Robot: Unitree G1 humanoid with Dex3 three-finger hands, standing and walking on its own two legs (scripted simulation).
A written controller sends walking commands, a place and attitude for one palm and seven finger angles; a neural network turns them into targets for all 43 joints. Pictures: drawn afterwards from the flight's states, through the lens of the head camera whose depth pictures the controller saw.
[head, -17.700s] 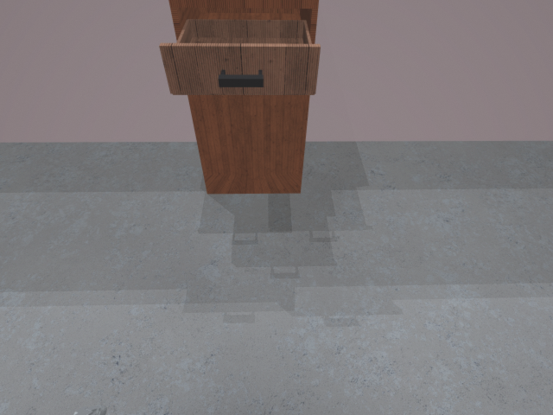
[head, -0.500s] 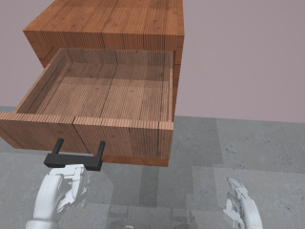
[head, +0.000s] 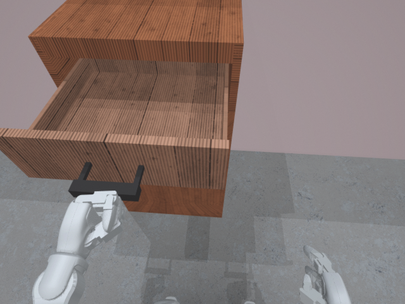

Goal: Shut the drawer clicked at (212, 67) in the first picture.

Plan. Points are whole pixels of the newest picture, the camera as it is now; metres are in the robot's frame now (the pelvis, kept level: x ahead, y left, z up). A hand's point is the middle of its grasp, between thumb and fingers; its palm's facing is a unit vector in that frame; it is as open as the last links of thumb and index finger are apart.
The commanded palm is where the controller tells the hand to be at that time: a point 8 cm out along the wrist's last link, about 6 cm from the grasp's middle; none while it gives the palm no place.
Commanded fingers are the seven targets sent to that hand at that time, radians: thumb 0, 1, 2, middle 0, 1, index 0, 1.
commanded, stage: push the drawer shut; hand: left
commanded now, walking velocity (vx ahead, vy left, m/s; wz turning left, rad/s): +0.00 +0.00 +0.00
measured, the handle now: (109, 179) +0.33 +0.19 +0.08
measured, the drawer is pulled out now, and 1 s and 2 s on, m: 0.25 0.13 0.00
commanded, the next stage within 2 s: none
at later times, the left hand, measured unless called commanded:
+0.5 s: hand (129, 190) +0.31 +0.15 +0.08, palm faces -0.05 -1.00 -0.05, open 3.2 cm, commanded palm +0.29 +0.21 +0.08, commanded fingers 0.00 0.90 0.90 -1.40 -1.60 -1.40 -1.60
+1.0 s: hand (138, 163) +0.37 +0.15 +0.08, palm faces -0.04 -1.00 -0.06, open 3.2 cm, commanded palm +0.36 +0.20 +0.08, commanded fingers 0.00 0.90 0.90 -1.40 -1.60 -1.40 -1.60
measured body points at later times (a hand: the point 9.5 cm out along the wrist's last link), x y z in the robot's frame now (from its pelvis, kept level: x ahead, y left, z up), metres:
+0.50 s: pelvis +0.01 +0.00 +0.01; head +0.05 -0.01 +0.46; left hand +0.30 +0.21 +0.08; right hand +0.16 -0.25 -0.08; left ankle +0.01 +0.12 -0.69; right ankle +0.00 -0.10 -0.69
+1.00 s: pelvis +0.00 +0.00 +0.01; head +0.05 -0.01 +0.46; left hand +0.36 +0.20 +0.08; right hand +0.12 -0.26 -0.10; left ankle +0.01 +0.12 -0.69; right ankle +0.00 -0.10 -0.69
